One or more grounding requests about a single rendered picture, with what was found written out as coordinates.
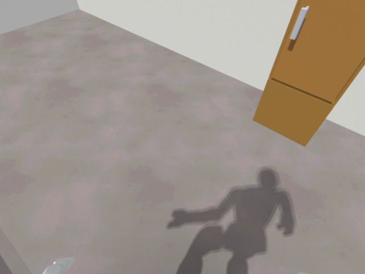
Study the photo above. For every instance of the robot left hand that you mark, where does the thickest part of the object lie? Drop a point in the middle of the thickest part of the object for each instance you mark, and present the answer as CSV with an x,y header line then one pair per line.
x,y
60,266

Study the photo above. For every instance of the cupboard door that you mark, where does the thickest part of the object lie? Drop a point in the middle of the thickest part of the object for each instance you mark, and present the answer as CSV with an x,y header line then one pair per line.
x,y
329,47

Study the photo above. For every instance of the handle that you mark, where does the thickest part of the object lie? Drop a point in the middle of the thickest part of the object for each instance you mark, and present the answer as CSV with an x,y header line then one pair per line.
x,y
299,22

